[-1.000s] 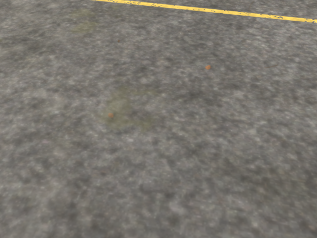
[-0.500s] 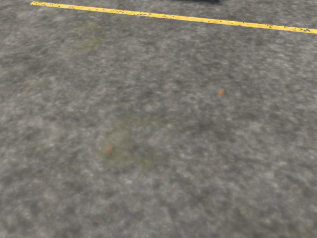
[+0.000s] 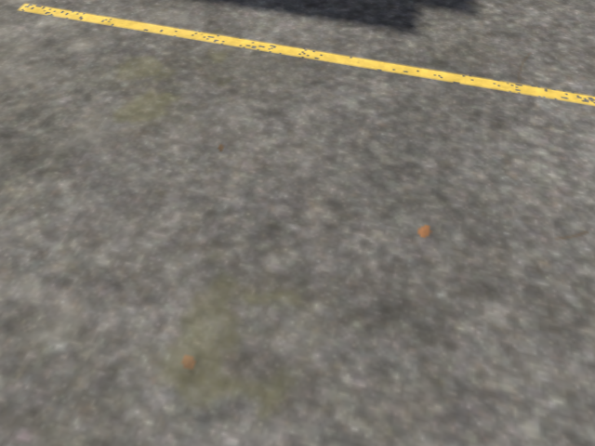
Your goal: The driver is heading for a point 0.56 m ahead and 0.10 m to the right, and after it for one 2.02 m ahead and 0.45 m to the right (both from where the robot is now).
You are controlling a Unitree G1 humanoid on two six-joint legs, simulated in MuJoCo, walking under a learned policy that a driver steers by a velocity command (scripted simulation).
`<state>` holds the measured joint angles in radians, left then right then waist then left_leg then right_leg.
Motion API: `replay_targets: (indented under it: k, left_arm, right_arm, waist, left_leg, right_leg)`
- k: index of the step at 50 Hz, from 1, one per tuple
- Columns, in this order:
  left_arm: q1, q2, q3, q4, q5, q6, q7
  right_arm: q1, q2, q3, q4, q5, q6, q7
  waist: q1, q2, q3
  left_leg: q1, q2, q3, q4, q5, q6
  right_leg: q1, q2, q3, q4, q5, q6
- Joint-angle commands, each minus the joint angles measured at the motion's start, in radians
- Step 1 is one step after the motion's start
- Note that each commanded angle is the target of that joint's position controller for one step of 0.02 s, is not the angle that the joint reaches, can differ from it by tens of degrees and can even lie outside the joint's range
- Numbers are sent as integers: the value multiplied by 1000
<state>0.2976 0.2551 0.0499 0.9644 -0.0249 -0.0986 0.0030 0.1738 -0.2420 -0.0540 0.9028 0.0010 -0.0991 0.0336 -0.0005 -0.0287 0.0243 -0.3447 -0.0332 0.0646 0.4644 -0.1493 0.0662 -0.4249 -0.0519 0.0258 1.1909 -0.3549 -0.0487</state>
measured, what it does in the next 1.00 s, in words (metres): walks ahead: right foot, then left foot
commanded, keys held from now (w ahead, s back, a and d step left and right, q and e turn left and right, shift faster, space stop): w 1.00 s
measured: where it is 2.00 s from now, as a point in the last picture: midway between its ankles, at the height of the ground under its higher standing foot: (330, 213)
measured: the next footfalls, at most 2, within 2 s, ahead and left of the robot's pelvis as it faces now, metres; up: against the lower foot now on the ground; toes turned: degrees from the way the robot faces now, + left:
right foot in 0.42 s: +0.41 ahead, -0.15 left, +0.00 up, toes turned -3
left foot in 1.00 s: +0.72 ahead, +0.09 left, +0.00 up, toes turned +3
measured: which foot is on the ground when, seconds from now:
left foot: down 0.00-0.44, up 0.46-0.98, down 1.00-1.00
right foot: up 0.00-0.40, down 0.42-1.00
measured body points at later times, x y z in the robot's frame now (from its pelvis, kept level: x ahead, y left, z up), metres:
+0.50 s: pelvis +0.28 -0.06 -0.01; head +0.31 -0.06 +0.44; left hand +0.45 +0.19 -0.12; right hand +0.26 -0.32 -0.16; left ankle +0.10 +0.08 -0.66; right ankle +0.37 -0.15 -0.74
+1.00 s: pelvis +0.55 -0.02 -0.01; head +0.58 +0.00 +0.43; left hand +0.50 +0.25 -0.16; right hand +0.76 -0.25 -0.11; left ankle +0.68 +0.09 -0.74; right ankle +0.38 -0.15 -0.73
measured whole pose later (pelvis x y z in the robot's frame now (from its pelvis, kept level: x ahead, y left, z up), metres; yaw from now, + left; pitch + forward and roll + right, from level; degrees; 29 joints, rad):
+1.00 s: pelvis +0.55 -0.02 -0.01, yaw +0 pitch +2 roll -2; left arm 0.40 0.25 0.07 1.03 -0.01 -0.06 0.01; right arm 0.01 -0.23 -0.06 0.86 0.02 -0.10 0.04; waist 0.06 0.01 0.01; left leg -0.49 0.03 0.03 0.51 -0.06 0.08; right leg 0.05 -0.01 -0.05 0.40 -0.45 0.01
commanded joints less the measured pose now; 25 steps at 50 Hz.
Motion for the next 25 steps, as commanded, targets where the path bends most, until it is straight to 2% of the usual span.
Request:
replay_targets:
  k: [1,2,4,6,10,14,16,18,19,20,21,22,23,24,25]
  left_arm:
    - [40,57,25,-52,7,8,11]
    - [39,48,25,-54,9,16,12]
    - [-28,58,30,-79,16,23,16]
    - [-105,57,32,-105,21,21,15]
    - [-240,32,22,-141,16,12,0]
    - [-355,31,12,-180,7,6,-20]
    - [-392,36,10,-202,4,-1,-33]
    - [-375,55,14,-208,2,-8,-43]
    - [-329,74,22,-198,3,-10,-44]
    - [-231,102,38,-171,6,-12,-42]
    - [-55,153,64,-115,9,-12,-35]
    - [132,236,84,-81,22,-8,-24]
    - [158,269,86,-62,23,-6,-33]
    - [128,169,59,-73,15,-8,-34]
    - [37,133,47,-91,14,-9,-30]
  right_arm:
    - [24,-77,-12,-24,-9,-16,4]
    - [43,-91,-15,-12,-8,-19,0]
    - [77,-123,-22,4,-8,-20,-12]
    - [114,-130,-22,18,-5,-13,-25]
    - [172,-138,-20,39,5,-5,-37]
    - [245,-147,-24,76,12,8,-40]
    - [262,-152,-29,91,14,19,-43]
    - [251,-163,-35,95,17,27,-47]
    - [231,-173,-38,91,17,31,-48]
    - [204,-176,-39,85,19,35,-48]
    - [192,-151,-29,76,14,38,-47]
    - [206,-116,-12,50,-7,35,-47]
    - [330,19,24,57,3,11,-34]
    - [254,-101,-2,63,28,-12,-29]
    - [158,-144,-15,32,46,-25,-27]
  waist:
    - [18,110,-59]
    - [24,105,-45]
    - [19,84,-15]
    - [0,75,0]
    - [-41,83,23]
    - [-81,81,60]
    - [-83,86,71]
    - [-57,102,55]
    - [-27,116,25]
    - [32,122,-34]
    - [106,102,-142]
    - [153,-40,-300]
    - [78,-297,-413]
    - [109,-171,-351]
    - [94,-123,-214]
  left_leg:
    - [150,256,-292,-302,81,165]
    - [132,251,-263,-320,115,174]
    - [143,253,-229,-343,168,181]
    - [182,248,-203,-349,202,171]
    - [218,216,-137,-357,188,134]
    - [333,251,-135,-326,173,134]
    - [400,283,-144,-287,205,129]
    - [440,304,-148,-236,296,114]
    - [442,300,-140,-186,422,102]
    - [425,273,-112,-77,589,84]
    - [340,216,-72,124,629,55]
    - [107,143,-21,465,296,17]
    - [-266,-37,-86,761,-398,-31]
    - [-372,21,-198,868,-417,-10]
    - [-420,71,-171,869,-322,5]
  right_leg:
    - [-155,-100,42,-27,96,-4]
    - [-162,-104,36,-53,116,3]
    - [-232,-111,33,-141,199,22]
    - [-292,-109,29,-254,302,36]
    - [-264,-73,-6,-487,465,38]
    - [-282,-47,-22,-609,444,31]
    - [-295,-40,-20,-647,387,14]
    - [-240,-23,-29,-677,314,-12]
    - [-155,2,-48,-687,283,-27]
    - [-4,38,-80,-707,284,-49]
    - [247,42,-76,-700,312,-82]
    - [567,-171,176,-682,328,-153]
    - [848,-359,651,-828,138,-304]
    - [800,-323,652,-878,49,-258]
    - [662,-293,496,-894,106,-212]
